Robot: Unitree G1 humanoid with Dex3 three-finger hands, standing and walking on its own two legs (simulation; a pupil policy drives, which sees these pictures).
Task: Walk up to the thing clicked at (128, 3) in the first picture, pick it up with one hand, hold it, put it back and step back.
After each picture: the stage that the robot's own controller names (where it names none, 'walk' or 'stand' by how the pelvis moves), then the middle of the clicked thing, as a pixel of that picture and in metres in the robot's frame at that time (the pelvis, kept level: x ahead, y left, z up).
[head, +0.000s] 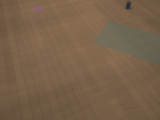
stand; (128, 5) +2.28 -0.71 -0.72
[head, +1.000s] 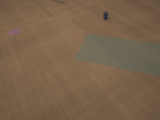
walk; (105, 15) +2.22 -0.18 -0.69
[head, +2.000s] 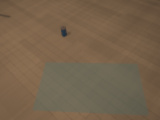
walk; (63, 31) +1.56 +0.32 -0.72
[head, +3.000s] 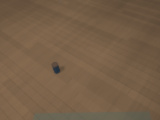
walk; (56, 67) +1.03 +0.38 -0.72
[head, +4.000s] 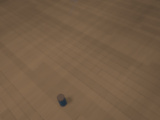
walk; (62, 100) +0.66 +0.30 -0.72
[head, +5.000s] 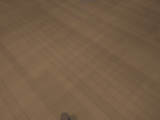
walk; (65, 119) +0.47 +0.21 -0.71
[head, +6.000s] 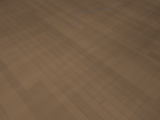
stand; out of the picture +0.40 +0.18 -0.72
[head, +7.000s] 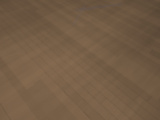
stand; out of the picture +0.39 +0.19 -0.72
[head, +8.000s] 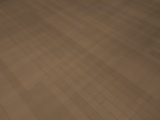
stand; out of the picture +0.39 +0.19 -0.73
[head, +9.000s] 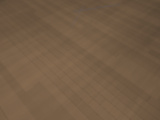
stand; out of the picture +0.38 +0.20 -0.73
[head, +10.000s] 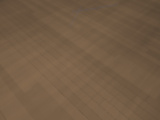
stand; out of the picture +0.38 +0.20 -0.73
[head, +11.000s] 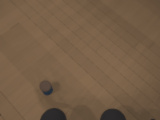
go down; (46, 88) +0.43 +0.20 -0.50
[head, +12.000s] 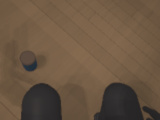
go down; (29, 61) +0.46 +0.23 -0.31
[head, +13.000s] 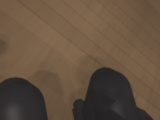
close in; out of the picture +0.45 +0.26 -0.24
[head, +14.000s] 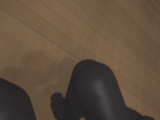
close; out of the picture +0.44 +0.29 -0.22
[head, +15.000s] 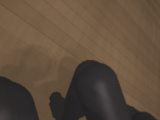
lift; out of the picture +0.43 +0.28 -0.23
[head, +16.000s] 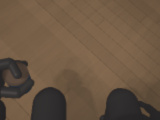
lift; (19, 79) +0.33 +0.23 -0.07
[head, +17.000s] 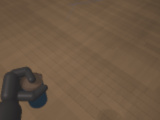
hold; (35, 91) +0.33 +0.18 +0.02
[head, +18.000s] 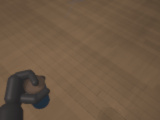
hold; (37, 92) +0.33 +0.17 +0.00
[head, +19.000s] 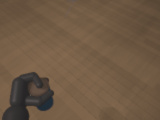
hold; (41, 94) +0.32 +0.16 -0.01
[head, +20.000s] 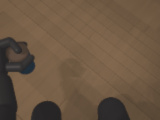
crouch; (22, 59) +0.43 +0.20 -0.08
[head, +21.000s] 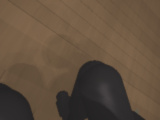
lower; out of the picture +0.43 +0.28 -0.23
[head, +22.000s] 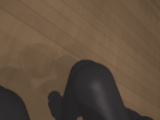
lower; out of the picture +0.44 +0.30 -0.23
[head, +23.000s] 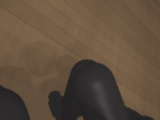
lower; out of the picture +0.44 +0.29 -0.23
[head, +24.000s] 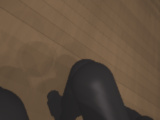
lower; out of the picture +0.45 +0.29 -0.23
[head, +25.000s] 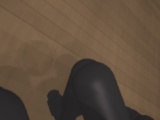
loosen; out of the picture +0.45 +0.29 -0.23
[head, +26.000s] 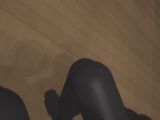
withdraw; out of the picture +0.44 +0.28 -0.24
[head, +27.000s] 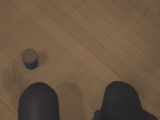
walk; (30, 59) +0.47 +0.22 -0.31
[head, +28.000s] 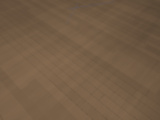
stand; out of the picture +0.39 +0.17 -0.65
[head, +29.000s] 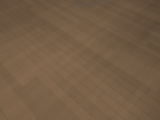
stand; out of the picture +0.41 +0.19 -0.67
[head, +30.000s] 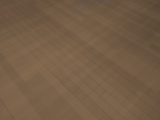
stand; out of the picture +0.41 +0.18 -0.68
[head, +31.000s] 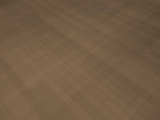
walk; out of the picture +0.42 +0.18 -0.72
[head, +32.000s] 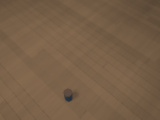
walk; (68, 95) +0.56 +0.12 -0.70
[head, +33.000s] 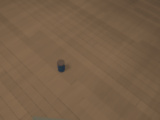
walk; (61, 66) +0.87 +0.16 -0.70
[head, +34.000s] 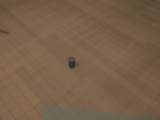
stand; (71, 62) +1.04 +0.16 -0.70
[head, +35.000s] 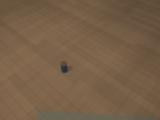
stand; (64, 67) +1.04 +0.21 -0.72
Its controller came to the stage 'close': yes
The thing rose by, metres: 0.70
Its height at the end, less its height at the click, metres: +0.00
